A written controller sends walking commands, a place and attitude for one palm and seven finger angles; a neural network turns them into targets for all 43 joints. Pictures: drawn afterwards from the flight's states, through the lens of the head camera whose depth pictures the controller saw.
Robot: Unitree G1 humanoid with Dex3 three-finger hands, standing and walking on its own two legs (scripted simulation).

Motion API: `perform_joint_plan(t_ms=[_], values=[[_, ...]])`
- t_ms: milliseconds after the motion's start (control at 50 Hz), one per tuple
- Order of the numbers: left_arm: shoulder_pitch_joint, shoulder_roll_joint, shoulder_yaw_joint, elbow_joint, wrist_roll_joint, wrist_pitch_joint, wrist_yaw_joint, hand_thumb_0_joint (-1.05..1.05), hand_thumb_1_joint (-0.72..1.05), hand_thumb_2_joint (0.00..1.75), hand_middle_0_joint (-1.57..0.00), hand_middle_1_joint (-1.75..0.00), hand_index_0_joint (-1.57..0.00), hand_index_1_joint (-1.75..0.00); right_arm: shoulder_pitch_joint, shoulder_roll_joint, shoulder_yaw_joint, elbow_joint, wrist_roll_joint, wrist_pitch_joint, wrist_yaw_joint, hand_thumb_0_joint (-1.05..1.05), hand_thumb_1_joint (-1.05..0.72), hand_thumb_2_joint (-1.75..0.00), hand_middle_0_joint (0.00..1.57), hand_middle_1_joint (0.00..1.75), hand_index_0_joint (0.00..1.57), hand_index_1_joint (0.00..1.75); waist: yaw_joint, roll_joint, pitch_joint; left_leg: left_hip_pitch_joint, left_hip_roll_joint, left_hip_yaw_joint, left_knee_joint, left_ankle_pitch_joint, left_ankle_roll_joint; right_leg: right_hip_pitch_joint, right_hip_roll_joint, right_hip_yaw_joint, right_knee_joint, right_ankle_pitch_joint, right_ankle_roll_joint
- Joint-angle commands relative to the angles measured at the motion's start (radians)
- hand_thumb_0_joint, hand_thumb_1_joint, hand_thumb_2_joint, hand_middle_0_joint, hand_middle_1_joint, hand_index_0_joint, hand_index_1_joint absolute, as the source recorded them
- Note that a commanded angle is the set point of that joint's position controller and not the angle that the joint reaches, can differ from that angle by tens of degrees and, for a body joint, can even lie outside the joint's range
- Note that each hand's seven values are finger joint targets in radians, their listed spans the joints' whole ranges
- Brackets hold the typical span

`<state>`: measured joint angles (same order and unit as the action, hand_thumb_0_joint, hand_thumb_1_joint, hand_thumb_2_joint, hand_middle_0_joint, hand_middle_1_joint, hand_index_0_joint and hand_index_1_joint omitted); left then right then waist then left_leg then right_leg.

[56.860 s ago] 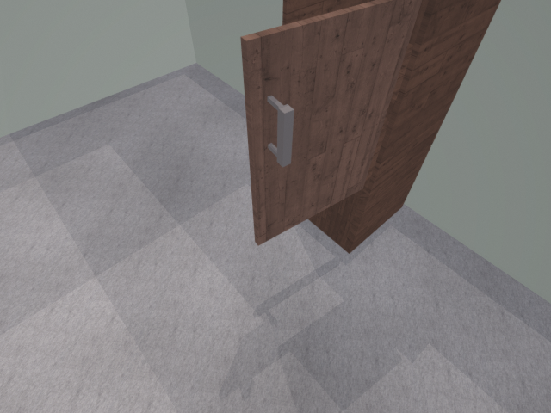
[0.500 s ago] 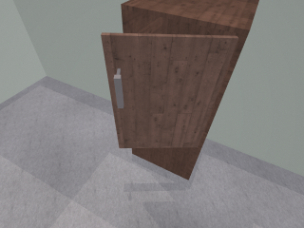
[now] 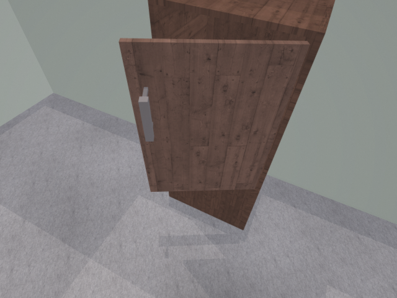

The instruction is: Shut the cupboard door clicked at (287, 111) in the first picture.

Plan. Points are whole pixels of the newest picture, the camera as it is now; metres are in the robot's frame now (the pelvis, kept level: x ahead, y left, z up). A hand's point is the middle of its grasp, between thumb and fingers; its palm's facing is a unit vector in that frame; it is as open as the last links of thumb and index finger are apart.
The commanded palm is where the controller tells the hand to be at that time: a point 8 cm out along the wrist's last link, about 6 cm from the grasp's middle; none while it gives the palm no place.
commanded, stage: shuffle to correct the standing spot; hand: left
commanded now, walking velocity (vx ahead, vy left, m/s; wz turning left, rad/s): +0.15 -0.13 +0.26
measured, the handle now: (147, 114) +0.52 +0.16 +0.07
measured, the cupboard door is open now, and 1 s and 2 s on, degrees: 29 29 29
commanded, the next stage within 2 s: come to a stop and stand still in 0.50 s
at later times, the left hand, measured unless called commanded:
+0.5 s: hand out of the picture +0.01 +0.13 -0.19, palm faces +0.12 -0.99 -0.12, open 7.4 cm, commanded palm none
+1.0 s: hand (146, 297) +0.16 +0.13 -0.18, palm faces +0.14 -0.97 -0.20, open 7.3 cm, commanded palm none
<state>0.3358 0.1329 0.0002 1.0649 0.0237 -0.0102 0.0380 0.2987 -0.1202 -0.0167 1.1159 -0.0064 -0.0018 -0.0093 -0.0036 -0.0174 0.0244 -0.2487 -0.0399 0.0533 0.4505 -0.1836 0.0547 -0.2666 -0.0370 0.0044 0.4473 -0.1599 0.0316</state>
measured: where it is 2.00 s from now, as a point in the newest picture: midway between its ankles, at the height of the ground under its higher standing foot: outside the picture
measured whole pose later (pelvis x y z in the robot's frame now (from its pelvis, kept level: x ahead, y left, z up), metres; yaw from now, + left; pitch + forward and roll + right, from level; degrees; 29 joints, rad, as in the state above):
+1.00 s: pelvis +0.11 -0.05 +0.00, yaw +6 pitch -2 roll +0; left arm 0.17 0.16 0.03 1.02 0.01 0.02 0.04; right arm 0.21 -0.15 -0.04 1.11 -0.01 0.02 -0.03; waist 0.00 -0.02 0.07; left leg -0.18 0.02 0.09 0.52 -0.31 0.02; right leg -0.21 -0.05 -0.11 0.52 -0.28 0.00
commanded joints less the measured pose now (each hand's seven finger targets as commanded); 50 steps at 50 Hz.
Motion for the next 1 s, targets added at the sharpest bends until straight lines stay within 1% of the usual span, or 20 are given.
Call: perform_joint_plan(t_ms=[0, 80, 220, 360, 400, 460, 500, 520, 560, 620, 640, 660, 680, 700, 720, 760, 820, 880, 920, 980], values=[[0.076, 0.074, 0.015, -0.016, -0.002, -0.011, 0.007, 0.00, 0.90, 0.90, -0.20, -0.30, -0.20, -0.30, 0.042, -0.105, -0.020, -0.025, -0.007, -0.014, -0.008, 0.00, -0.90, -0.90, 0.20, 0.30, 0.20, 0.30, -0.003, 0.014, 0.036, -0.046, 0.133, -0.168, -0.174, -0.236, -0.022, 0.015, -0.050, 0.059, -0.091, -0.146, -0.035], [0.094, 0.070, 0.023, -0.012, 0.006, 0.000, 0.001, 0.00, 0.90, 0.90, -0.20, -0.30, -0.20, -0.30, 0.025, -0.120, -0.029, -0.030, -0.012, -0.006, -0.009, 0.00, -0.90, -0.90, 0.20, 0.30, 0.20, 0.30, 0.010, 0.028, 0.090, -0.122, 0.152, -0.211, -0.205, -0.412, -0.001, 0.014, -0.034, 0.021, -0.054, -0.250, -0.031], [0.112, 0.076, 0.032, -0.023, 0.004, 0.000, -0.009, 0.00, 0.90, 0.90, -0.20, -0.30, -0.20, -0.30, 0.033, -0.116, -0.036, -0.046, -0.014, -0.009, -0.014, 0.00, -0.90, -0.90, 0.20, 0.30, 0.20, 0.30, 0.008, 0.034, 0.108, -0.138, 0.148, -0.226, -0.154, -0.372, 0.016, 0.015, -0.044, 0.015, -0.043, -0.244, -0.049], [0.149, 0.092, 0.042, -0.010, -0.003, -0.006, -0.009, 0.00, 0.90, 0.90, -0.20, -0.30, -0.20, -0.30, 0.040, -0.075, -0.020, -0.051, -0.013, -0.025, -0.022, 0.00, -0.90, -0.90, 0.20, 0.30, 0.20, 0.30, 0.005, -0.075, 0.042, -0.112, 0.079, -0.066, 0.087, -0.071, -0.011, 0.091, -0.112, 0.081, -0.073, -0.123, -0.106], [0.143, 0.093, 0.044, -0.004, -0.004, -0.003, -0.010, 0.00, 0.90, 0.90, -0.20, -0.30, -0.20, -0.30, 0.044, -0.076, -0.018, -0.043, -0.014, -0.029, -0.025, 0.00, -0.90, -0.90, 0.20, 0.30, 0.20, 0.30, -0.004, -0.050, 0.031, -0.077, 0.089, -0.055, 0.109, -0.020, -0.014, 0.085, -0.109, 0.067, -0.040, -0.055, -0.114], [0.122, 0.071, 0.043, -0.010, -0.001, 0.006, -0.014, 0.00, 0.90, 0.90, -0.20, -0.30, -0.20, -0.30, 0.079, -0.127, -0.028, -0.013, -0.015, -0.032, -0.037, 0.00, -0.90, -0.90, 0.20, 0.30, 0.20, 0.30, -0.019, 0.104, 0.021, 0.040, 0.200, -0.186, 0.021, 0.194, 0.026, 0.011, -0.026, -0.049, 0.125, 0.042, -0.073], [0.077, 0.055, 0.040, -0.036, 0.005, 0.012, -0.016, 0.00, 0.90, 0.90, -0.20, -0.30, -0.20, -0.30, 0.138, -0.182, -0.045, 0.007, -0.022, -0.026, -0.054, 0.00, -0.90, -0.90, 0.20, 0.30, 0.20, 0.30, -0.041, 0.219, 0.056, 0.176, 0.337, -0.380, -0.063, 0.409, 0.116, -0.172, 0.025, -0.104, 0.267, -0.182, -0.041], [0.025, 0.064, 0.042, -0.058, 0.007, 0.015, -0.019, 0.00, 0.90, 0.90, -0.20, -0.30, -0.20, -0.30, 0.175, -0.190, -0.048, 0.016, -0.027, -0.025, -0.059, 0.00, -0.90, -0.90, 0.20, 0.30, 0.20, 0.30, -0.061, 0.214, 0.086, 0.229, 0.384, -0.432, -0.075, 0.535, 0.160, -0.263, 0.024, -0.081, 0.337, -0.329, -0.044], [-0.037, 0.064, 0.054, -0.091, 0.002, 0.018, -0.027, 0.00, 0.90, 0.90, -0.20, -0.30, -0.20, -0.30, 0.164, -0.201, -0.051, 0.006, -0.034, -0.026, -0.066, 0.00, -0.90, -0.90, 0.20, 0.30, 0.20, 0.30, -0.060, 0.177, 0.110, 0.211, 0.411, -0.430, -0.085, 0.569, 0.184, -0.305, -0.015, -0.026, 0.408, -0.382, -0.047], [0.006, 0.040, 0.060, -0.089, -0.006, 0.015, -0.040, 0.00, 0.90, 0.90, -0.20, -0.30, -0.20, -0.30, 0.036, -0.197, -0.049, -0.035, -0.031, -0.026, -0.065, 0.00, -0.90, -0.90, 0.20, 0.30, 0.20, 0.30, 0.007, 0.173, 0.046, 0.103, 0.302, -0.264, -0.033, 0.512, 0.098, -0.075, -0.012, -0.050, 0.171, -0.227, -0.042], [0.070, 0.039, 0.062, -0.064, -0.006, 0.012, -0.038, 0.00, 0.90, 0.90, -0.20, -0.30, -0.20, -0.30, 0.011, -0.192, -0.047, -0.043, -0.024, -0.022, -0.061, 0.00, -0.90, -0.90, 0.20, 0.30, 0.20, 0.30, 0.036, 0.145, 0.003, 0.042, 0.240, -0.198, 0.027, 0.433, 0.050, 0.079, 0.011, -0.089, 0.038, -0.048, -0.033], [0.135, 0.077, 0.066, -0.039, -0.006, 0.002, -0.029, 0.00, 0.90, 0.90, -0.20, -0.30, -0.20, -0.30, 0.029, -0.167, -0.045, -0.039, -0.014, -0.021, -0.053, 0.00, -0.90, -0.90, 0.20, 0.30, 0.20, 0.30, 0.056, 0.058, -0.051, -0.025, 0.169, -0.146, 0.111, 0.263, -0.002, 0.241, -0.034, -0.033, -0.049, 0.126, -0.033], [0.141, 0.138, 0.071, -0.027, -0.006, -0.007, -0.013, 0.00, 0.90, 0.90, -0.20, -0.30, -0.20, -0.30, 0.059, -0.103, -0.032, -0.045, -0.005, -0.020, -0.043, 0.00, -0.90, -0.90, 0.20, 0.30, 0.20, 0.30, 0.038, -0.145, -0.082, -0.136, 0.077, -0.054, 0.180, -0.061, -0.054, 0.338, -0.203, 0.129, -0.056, 0.349, -0.092], [0.119, 0.163, 0.065, -0.026, -0.012, -0.013, -0.006, 0.00, 0.90, 0.90, -0.20, -0.30, -0.20, -0.30, 0.064, -0.082, -0.030, -0.049, -0.004, -0.011, -0.043, 0.00, -0.90, -0.90, 0.20, 0.30, 0.20, 0.30, 0.024, -0.141, -0.093, -0.101, 0.065, -0.041, 0.237, -0.319, -0.065, 0.281, -0.317, 0.171, -0.086, 0.454, -0.161], [0.074, 0.160, 0.058, -0.036, -0.009, -0.018, -0.001, 0.00, 0.90, 0.90, -0.20, -0.30, -0.20, -0.30, 0.035, -0.067, -0.029, -0.053, -0.003, -0.002, -0.044, 0.00, -0.90, -0.90, 0.20, 0.30, 0.20, 0.30, 0.015, -0.086, -0.050, -0.083, 0.072, -0.041, 0.270, -0.344, -0.065, 0.226, -0.314, 0.168, -0.075, 0.592, -0.191], [0.007, 0.148, 0.050, -0.039, -0.006, -0.019, 0.008, 0.00, 0.90, 0.90, -0.20, -0.30, -0.20, -0.30, 0.028, -0.061, -0.029, -0.035, 0.000, 0.008, -0.043, 0.00, -0.90, -0.90, 0.20, 0.30, 0.20, 0.30, 0.007, -0.173, 0.013, -0.099, 0.102, -0.041, 0.294, -0.342, -0.071, 0.190, -0.295, 0.113, -0.029, 0.813, -0.202], [-0.054, 0.149, 0.051, -0.057, -0.008, -0.003, 0.016, 0.00, 0.90, 0.90, -0.20, -0.30, -0.20, -0.30, 0.048, -0.047, -0.029, -0.014, 0.004, 0.012, -0.036, 0.00, -0.90, -0.90, 0.20, 0.30, 0.20, 0.30, -0.003, -0.092, -0.023, -0.027, 0.093, -0.001, 0.127, -0.207, -0.080, 0.196, -0.260, 0.052, 0.019, 0.753, -0.191], [-0.089, 0.137, 0.056, -0.084, -0.017, 0.012, 0.012, 0.00, 0.90, 0.90, -0.20, -0.30, -0.20, -0.30, 0.040, -0.096, -0.035, -0.015, -0.008, 0.012, -0.029, 0.00, -0.90, -0.90, 0.20, 0.30, 0.20, 0.30, -0.001, -0.014, -0.030, 0.118, 0.155, -0.026, 0.011, 0.216, -0.059, 0.065, -0.161, -0.007, 0.027, 0.367, -0.091], [-0.106, 0.123, 0.054, -0.092, -0.007, 0.023, 0.011, 0.00, 0.90, 0.90, -0.20, -0.30, -0.20, -0.30, -0.023, -0.107, -0.035, -0.034, -0.010, 0.010, -0.022, 0.00, -0.90, -0.90, 0.20, 0.30, 0.20, 0.30, 0.015, 0.084, 0.024, 0.043, 0.179, -0.058, -0.033, 0.242, -0.039, 0.084, -0.109, -0.019, 0.006, 0.189, -0.050], [-0.084, 0.125, 0.046, -0.076, -0.008, 0.021, 0.008, 0.00, 0.90, 0.90, -0.20, -0.30, -0.20, -0.30, -0.047, -0.114, -0.029, -0.048, -0.010, 0.007, -0.019, 0.00, -0.90, -0.90, 0.20, 0.30, 0.20, 0.30, 0.020, 0.031, 0.002, 0.034, 0.170, -0.059, -0.059, 0.137, -0.040, 0.113, -0.109, -0.006, -0.035, 0.127, -0.049]])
